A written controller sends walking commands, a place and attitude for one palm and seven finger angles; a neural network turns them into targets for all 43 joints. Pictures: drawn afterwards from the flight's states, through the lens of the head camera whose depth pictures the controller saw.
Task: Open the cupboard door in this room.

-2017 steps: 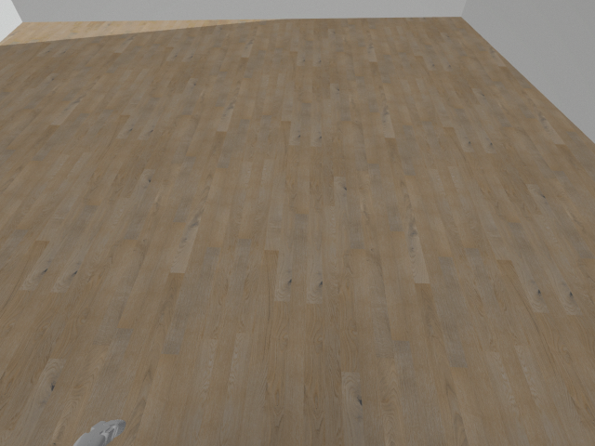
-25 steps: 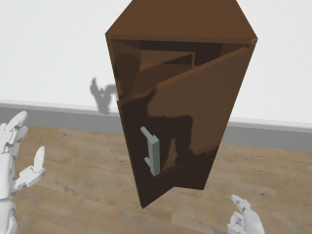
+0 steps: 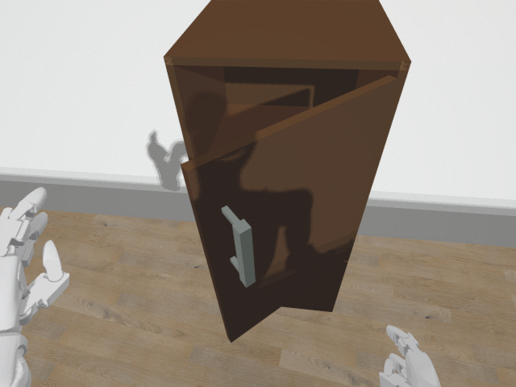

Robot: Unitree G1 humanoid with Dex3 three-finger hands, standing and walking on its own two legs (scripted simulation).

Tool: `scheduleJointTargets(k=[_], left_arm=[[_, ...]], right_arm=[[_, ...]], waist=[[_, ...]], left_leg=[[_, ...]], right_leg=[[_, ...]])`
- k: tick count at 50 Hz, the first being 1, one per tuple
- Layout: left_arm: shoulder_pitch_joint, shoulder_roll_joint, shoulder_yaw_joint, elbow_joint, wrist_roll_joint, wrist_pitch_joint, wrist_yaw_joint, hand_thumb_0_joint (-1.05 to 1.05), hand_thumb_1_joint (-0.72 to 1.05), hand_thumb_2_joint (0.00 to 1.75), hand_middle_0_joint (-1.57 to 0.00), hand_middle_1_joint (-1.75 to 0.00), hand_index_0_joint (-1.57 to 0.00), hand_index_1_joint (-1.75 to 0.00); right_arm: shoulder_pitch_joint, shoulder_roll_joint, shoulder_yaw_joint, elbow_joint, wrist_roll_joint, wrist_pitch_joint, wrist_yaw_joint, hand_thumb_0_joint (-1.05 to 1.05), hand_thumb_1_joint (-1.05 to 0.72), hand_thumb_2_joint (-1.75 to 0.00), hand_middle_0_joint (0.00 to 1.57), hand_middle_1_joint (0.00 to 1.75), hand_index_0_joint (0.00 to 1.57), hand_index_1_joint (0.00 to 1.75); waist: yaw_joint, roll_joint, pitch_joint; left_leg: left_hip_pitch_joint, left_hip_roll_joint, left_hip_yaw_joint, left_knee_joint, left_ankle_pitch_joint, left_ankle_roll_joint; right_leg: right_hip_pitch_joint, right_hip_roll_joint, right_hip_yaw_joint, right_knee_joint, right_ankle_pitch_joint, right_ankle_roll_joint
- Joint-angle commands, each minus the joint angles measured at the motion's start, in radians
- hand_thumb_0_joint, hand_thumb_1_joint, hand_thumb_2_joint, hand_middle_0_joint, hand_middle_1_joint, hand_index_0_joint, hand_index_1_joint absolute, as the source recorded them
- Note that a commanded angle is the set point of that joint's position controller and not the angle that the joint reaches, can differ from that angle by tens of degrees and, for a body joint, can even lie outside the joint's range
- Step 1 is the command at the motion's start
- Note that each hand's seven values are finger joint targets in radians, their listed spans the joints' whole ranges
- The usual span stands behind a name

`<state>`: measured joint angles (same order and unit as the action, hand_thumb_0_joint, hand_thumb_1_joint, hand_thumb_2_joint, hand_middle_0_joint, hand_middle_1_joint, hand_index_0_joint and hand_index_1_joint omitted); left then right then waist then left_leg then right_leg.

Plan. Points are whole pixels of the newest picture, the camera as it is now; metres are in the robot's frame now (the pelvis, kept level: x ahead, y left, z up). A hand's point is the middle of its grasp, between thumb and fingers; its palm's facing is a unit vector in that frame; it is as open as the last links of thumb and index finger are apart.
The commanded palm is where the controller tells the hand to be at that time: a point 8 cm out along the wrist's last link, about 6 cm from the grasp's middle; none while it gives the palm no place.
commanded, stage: step back with the hand held close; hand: left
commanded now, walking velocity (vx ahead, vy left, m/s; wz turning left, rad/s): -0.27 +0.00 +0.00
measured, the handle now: (238, 248) +0.32 +0.08 +0.05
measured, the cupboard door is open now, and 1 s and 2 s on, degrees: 42 42 42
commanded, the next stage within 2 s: stop stepping back and stand still in 1.04 s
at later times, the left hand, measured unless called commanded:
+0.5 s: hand (10, 325) +0.13 +0.29 +0.15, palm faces +0.37 -0.77 -0.52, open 7.4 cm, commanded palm +0.07 +0.33 +0.17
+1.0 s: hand out of the picture +0.04 +0.33 +0.16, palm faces +0.51 -0.73 -0.45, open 7.4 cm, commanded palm -0.03 +0.35 +0.17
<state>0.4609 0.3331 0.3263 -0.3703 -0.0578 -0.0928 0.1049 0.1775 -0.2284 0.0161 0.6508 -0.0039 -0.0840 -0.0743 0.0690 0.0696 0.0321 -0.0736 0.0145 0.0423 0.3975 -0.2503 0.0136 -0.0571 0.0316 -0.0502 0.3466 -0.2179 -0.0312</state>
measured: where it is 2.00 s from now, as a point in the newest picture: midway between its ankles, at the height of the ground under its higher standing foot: outside the picture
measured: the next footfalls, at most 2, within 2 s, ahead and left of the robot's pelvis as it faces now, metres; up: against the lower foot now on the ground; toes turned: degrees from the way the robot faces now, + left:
right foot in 1.16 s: -0.34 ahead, -0.09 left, +0.00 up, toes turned -4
left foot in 1.28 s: -0.08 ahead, +0.09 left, +0.00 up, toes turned -5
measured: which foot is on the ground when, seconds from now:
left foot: down 0.00-1.00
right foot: down 0.00-0.82, up 0.84-1.00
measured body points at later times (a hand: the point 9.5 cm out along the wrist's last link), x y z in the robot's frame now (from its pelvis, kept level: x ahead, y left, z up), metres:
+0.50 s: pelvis -0.07 +0.03 -0.01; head -0.06 +0.03 +0.44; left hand +0.10 +0.33 +0.17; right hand +0.10 -0.22 -0.09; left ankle -0.02 +0.11 -0.75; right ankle -0.01 -0.10 -0.74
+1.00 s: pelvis -0.16 +0.04 -0.02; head -0.14 +0.07 +0.43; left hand +0.00 +0.36 +0.19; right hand +0.02 -0.17 -0.10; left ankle -0.02 +0.11 -0.75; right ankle -0.25 -0.10 -0.67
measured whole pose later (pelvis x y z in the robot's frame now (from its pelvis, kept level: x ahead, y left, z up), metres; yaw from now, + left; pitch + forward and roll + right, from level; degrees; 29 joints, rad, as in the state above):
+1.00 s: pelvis -0.16 +0.04 -0.02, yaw +1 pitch +1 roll -4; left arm 0.49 0.44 0.49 -0.53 -0.03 -0.22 0.17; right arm 0.19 -0.16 0.00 0.63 -0.01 -0.12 -0.06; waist 0.02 0.01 0.03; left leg -0.49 0.04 0.07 0.52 -0.05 0.09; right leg -0.36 0.07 0.01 1.09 -0.49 0.01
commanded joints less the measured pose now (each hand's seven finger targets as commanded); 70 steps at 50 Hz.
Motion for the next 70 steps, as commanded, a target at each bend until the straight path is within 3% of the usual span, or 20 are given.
scheduleJointTargets(k=[1,9,15,27,37,39,41,42,45,53,55,57,59,61,63,64,65,66,67,70], left_arm=[[-0.042,0.223,0.157,-0.164,0.011,-0.089,0.012,0.00,0.90,0.90,-0.20,-0.30,-0.20,-0.30],[0.081,0.253,0.186,-0.302,0.016,-0.101,0.032,0.00,0.90,0.90,-0.20,-0.30,-0.20,-0.30],[0.130,0.273,0.229,-0.333,0.012,-0.109,0.047,0.00,0.90,0.90,-0.20,-0.30,-0.20,-0.30],[0.016,0.233,0.217,-0.310,0.071,-0.154,0.062,0.00,0.90,0.90,-0.20,-0.30,-0.20,-0.30],[-0.005,0.254,0.220,-0.397,0.048,-0.199,0.079,0.00,0.90,0.90,-0.20,-0.30,-0.20,-0.30],[0.000,0.257,0.227,-0.400,0.046,-0.203,0.086,0.00,0.90,0.90,-0.20,-0.30,-0.20,-0.30],[-0.014,0.254,0.262,-0.411,0.054,-0.203,0.086,0.00,0.90,0.90,-0.20,-0.30,-0.20,-0.30],[-0.040,0.275,0.284,-0.403,0.063,-0.202,0.089,0.00,0.90,0.90,-0.20,-0.30,-0.20,-0.30],[0.001,0.277,0.284,-0.344,0.040,-0.200,0.081,0.00,0.90,0.90,-0.20,-0.30,-0.20,-0.30],[-0.022,0.226,0.166,-0.438,0.002,-0.169,0.064,0.00,0.90,0.90,-0.20,-0.30,-0.20,-0.30],[-0.019,0.263,0.196,-0.439,-0.010,-0.189,0.055,0.00,0.90,0.90,-0.20,-0.30,-0.20,-0.30],[-0.025,0.348,0.255,-0.445,-0.012,-0.210,0.057,0.00,0.90,0.90,-0.20,-0.30,-0.20,-0.30],[-0.011,0.454,0.357,-0.486,-0.001,-0.233,0.063,0.00,0.90,0.90,-0.20,-0.30,-0.20,-0.30],[0.017,0.329,0.278,-0.433,0.001,-0.180,0.044,0.00,0.90,0.90,-0.20,-0.30,-0.20,-0.30],[0.114,0.316,0.297,-0.384,-0.021,-0.124,0.041,0.00,0.90,0.90,-0.20,-0.30,-0.20,-0.30],[0.109,0.283,0.271,-0.402,-0.021,-0.124,0.038,0.00,0.90,0.90,-0.20,-0.30,-0.20,-0.30],[0.075,0.297,0.261,-0.400,-0.016,-0.130,0.036,0.00,0.90,0.90,-0.20,-0.30,-0.20,-0.30],[-0.006,0.273,0.227,-0.377,-0.022,-0.143,0.035,0.00,0.90,0.90,-0.20,-0.30,-0.20,-0.30],[0.046,0.290,0.264,-0.277,-0.008,-0.136,0.048,0.00,0.90,0.90,-0.20,-0.30,-0.20,-0.30],[0.159,0.301,0.273,-0.317,-0.007,-0.131,0.056,0.00,0.90,0.90,-0.20,-0.30,-0.20,-0.30]], right_arm=[[-0.120,-0.112,-0.044,-0.191,0.011,-0.021,-0.006,0.00,-0.90,-0.90,0.20,0.30,0.20,0.30],[-0.108,-0.117,-0.060,-0.244,0.014,0.016,-0.014,0.00,-0.90,-0.90,0.20,0.30,0.20,0.30],[-0.103,-0.116,-0.072,-0.268,0.018,0.032,-0.020,0.00,-0.90,-0.90,0.20,0.30,0.20,0.30],[-0.071,-0.150,-0.076,-0.277,0.010,-0.020,-0.021,0.00,-0.90,-0.90,0.20,0.30,0.20,0.30],[-0.017,-0.115,-0.071,-0.205,0.001,-0.054,-0.005,0.00,-0.90,-0.90,0.20,0.30,0.20,0.30],[-0.027,-0.123,-0.070,-0.208,0.001,-0.057,-0.013,0.00,-0.90,-0.90,0.20,0.30,0.20,0.30],[-0.064,-0.148,-0.073,-0.229,-0.002,-0.071,-0.020,0.00,-0.90,-0.90,0.20,0.30,0.20,0.30],[-0.057,-0.121,-0.075,-0.220,-0.011,-0.083,-0.021,0.00,-0.90,-0.90,0.20,0.30,0.20,0.30],[-0.068,-0.115,-0.099,-0.191,0.005,-0.102,-0.001,0.00,-0.90,-0.90,0.20,0.30,0.20,0.30],[-0.074,-0.100,-0.068,-0.150,-0.004,-0.119,0.023,0.00,-0.90,-0.90,0.20,0.30,0.20,0.30],[-0.072,-0.085,-0.064,-0.140,-0.005,-0.107,0.032,0.00,-0.90,-0.90,0.20,0.30,0.20,0.30],[-0.099,-0.069,-0.055,-0.130,0.010,-0.083,0.018,0.00,-0.90,-0.90,0.20,0.30,0.20,0.30],[-0.113,-0.052,-0.024,-0.172,-0.010,-0.102,0.020,0.00,-0.90,-0.90,0.20,0.30,0.20,0.30],[-0.088,-0.071,-0.043,-0.188,0.025,-0.088,-0.002,0.00,-0.90,-0.90,0.20,0.30,0.20,0.30],[-0.069,-0.091,-0.044,-0.169,0.024,-0.089,-0.019,0.00,-0.90,-0.90,0.20,0.30,0.20,0.30],[-0.076,-0.102,-0.044,-0.179,0.021,-0.099,-0.017,0.00,-0.90,-0.90,0.20,0.30,0.20,0.30],[-0.060,-0.111,-0.045,-0.175,0.011,-0.111,-0.006,0.00,-0.90,-0.90,0.20,0.30,0.20,0.30],[-0.039,-0.112,-0.039,-0.156,0.015,-0.126,0.002,0.00,-0.90,-0.90,0.20,0.30,0.20,0.30],[-0.048,-0.114,-0.044,-0.143,0.009,-0.133,-0.002,0.00,-0.90,-0.90,0.20,0.30,0.20,0.30],[-0.072,-0.102,-0.042,-0.164,-0.006,-0.117,-0.002,0.00,-0.90,-0.90,0.20,0.30,0.20,0.30]], waist=[[-0.049,-0.107,-0.026],[-0.045,-0.025,-0.234],[-0.047,-0.022,-0.219],[-0.057,0.027,-0.044],[-0.091,-0.168,-0.102],[-0.092,-0.053,-0.092],[-0.072,0.241,-0.090],[-0.075,0.249,-0.105],[-0.058,0.025,-0.144],[-0.052,0.228,-0.223],[-0.041,0.116,-0.249],[-0.037,-0.226,-0.186],[-0.025,-0.231,-0.220],[-0.057,-0.301,-0.257],[-0.110,-0.046,-0.293],[-0.091,0.205,-0.290],[-0.082,0.271,-0.246],[-0.094,0.162,-0.110],[-0.075,0.058,-0.080],[-0.059,0.126,-0.107]], left_leg=[[-0.026,0.021,-0.050,0.033,0.151,0.030],[-0.031,0.063,-0.056,0.039,0.401,0.018],[-0.123,0.079,-0.079,0.033,0.370,0.016],[-0.646,0.160,-0.197,-0.147,-0.455,0.104],[-0.181,0.005,-0.110,0.304,-0.225,0.020],[-0.233,0.066,-0.186,0.140,-0.270,0.042],[-0.596,0.283,-0.420,-0.235,-0.543,0.122],[-0.664,0.356,-0.471,-0.316,-0.518,0.162],[-0.486,0.323,-0.325,-0.218,-0.345,0.137],[-0.157,0.204,-0.145,-0.309,-0.155,-0.034],[-0.045,0.155,-0.075,-0.126,0.038,-0.087],[-0.056,0.024,-0.017,0.358,-0.017,-0.064],[-0.325,0.002,-0.009,0.532,-0.171,-0.046],[-0.343,-0.022,-0.003,0.379,0.011,-0.016],[0.036,-0.032,-0.017,0.155,0.439,0.027],[0.132,0.094,-0.206,0.072,0.682,0.092],[0.049,0.217,-0.378,-0.052,0.598,0.140],[-0.147,0.234,-0.435,-0.167,0.253,0.140],[-0.190,0.239,-0.435,-0.211,0.092,0.131],[-0.395,0.154,-0.273,-0.343,-0.347,0.008]], right_leg=[[-0.156,-0.118,0.161,-0.108,0.264,0.014],[-0.059,-0.111,0.110,0.050,0.459,0.021],[-0.073,-0.100,0.116,0.102,0.409,0.019],[0.026,-0.035,0.111,0.263,-0.059,0.045],[-0.512,-0.210,0.310,0.002,-0.233,-0.062],[-0.481,-0.138,0.231,0.115,-0.200,-0.019],[-0.175,0.037,0.074,0.575,-0.165,0.057],[-0.127,0.057,0.086,0.845,-0.225,0.061],[-0.235,0.050,0.105,0.915,-0.271,0.051],[-0.134,0.066,-0.047,0.236,-0.375,-0.002],[-0.163,-0.010,0.027,-0.083,-0.259,-0.046],[-0.390,-0.307,0.328,-0.185,0.071,-0.110],[-0.167,-0.385,0.278,-0.026,0.608,-0.149],[0.028,-0.244,0.092,0.152,0.762,-0.080],[-0.185,-0.132,-0.035,0.361,0.522,0.030],[-0.284,-0.015,-0.035,0.495,0.133,0.067],[-0.310,0.023,0.041,0.611,-0.352,0.055],[-0.271,0.023,0.089,0.643,-0.449,0.040],[-0.286,0.006,0.067,0.586,-0.385,0.040],[-0.049,0.033,-0.030,0.429,-0.311,0.022]])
